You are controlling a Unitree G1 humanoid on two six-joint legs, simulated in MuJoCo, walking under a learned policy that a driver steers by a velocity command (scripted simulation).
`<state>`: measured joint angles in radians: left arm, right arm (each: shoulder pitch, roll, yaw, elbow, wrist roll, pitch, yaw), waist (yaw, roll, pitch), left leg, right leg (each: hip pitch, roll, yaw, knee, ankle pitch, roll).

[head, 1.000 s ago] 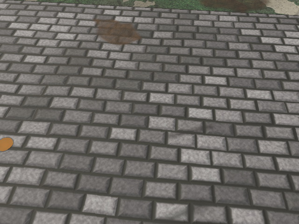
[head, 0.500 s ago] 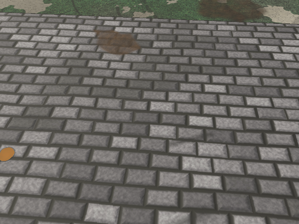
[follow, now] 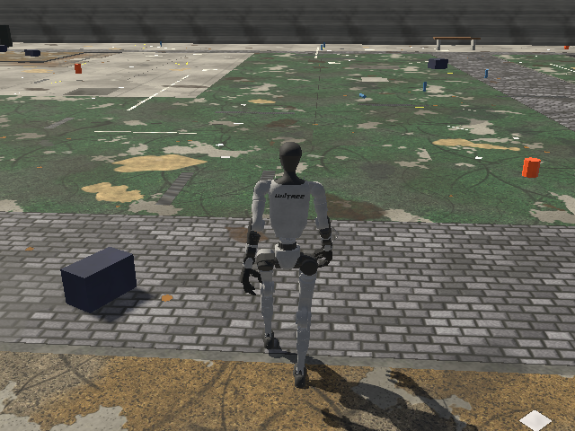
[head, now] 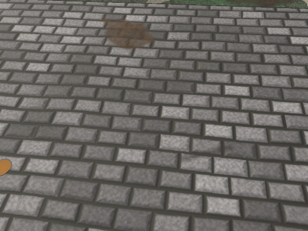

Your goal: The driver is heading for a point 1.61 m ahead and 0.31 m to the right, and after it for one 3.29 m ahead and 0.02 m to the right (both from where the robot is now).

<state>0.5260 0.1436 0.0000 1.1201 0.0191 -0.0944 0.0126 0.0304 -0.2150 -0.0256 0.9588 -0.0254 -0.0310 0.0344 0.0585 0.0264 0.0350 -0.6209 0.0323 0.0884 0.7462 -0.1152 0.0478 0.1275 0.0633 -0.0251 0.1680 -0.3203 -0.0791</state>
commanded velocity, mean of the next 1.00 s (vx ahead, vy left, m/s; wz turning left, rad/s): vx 0.48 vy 0.00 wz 0.00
